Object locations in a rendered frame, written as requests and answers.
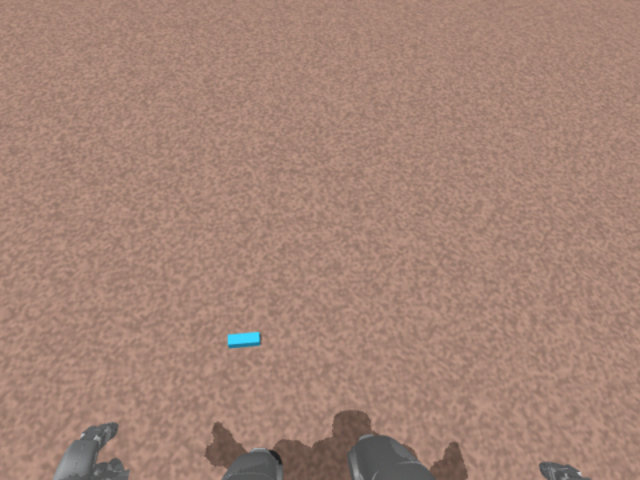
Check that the small box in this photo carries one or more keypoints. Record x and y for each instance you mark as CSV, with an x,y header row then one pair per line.
x,y
244,340

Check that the left robot hand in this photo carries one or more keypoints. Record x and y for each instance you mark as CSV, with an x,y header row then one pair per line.
x,y
79,460

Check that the right robot hand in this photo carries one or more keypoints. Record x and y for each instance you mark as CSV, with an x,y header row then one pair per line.
x,y
555,471

